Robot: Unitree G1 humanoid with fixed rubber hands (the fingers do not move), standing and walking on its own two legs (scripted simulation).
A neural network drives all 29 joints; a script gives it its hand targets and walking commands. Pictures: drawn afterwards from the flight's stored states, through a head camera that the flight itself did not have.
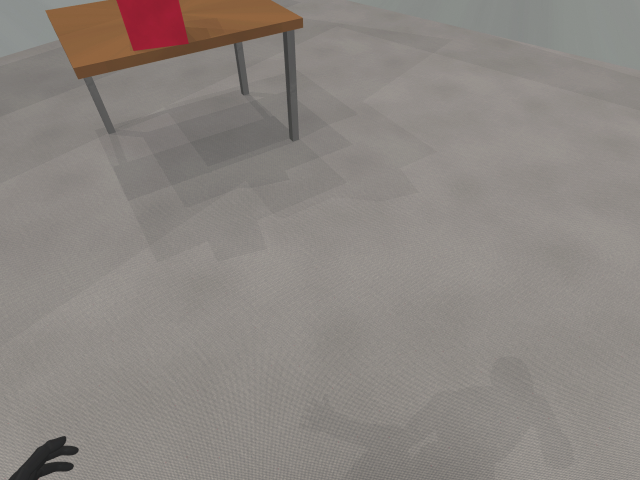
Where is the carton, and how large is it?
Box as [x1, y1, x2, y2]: [116, 0, 188, 50]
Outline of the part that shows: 116,0 133,50 188,43 178,0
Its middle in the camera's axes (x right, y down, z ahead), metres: -0.65 -0.90 +1.50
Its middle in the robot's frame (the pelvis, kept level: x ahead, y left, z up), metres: +1.73 +0.66 +0.00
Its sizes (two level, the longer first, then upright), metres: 0.210 0.200 0.250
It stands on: a table, 0.64 m high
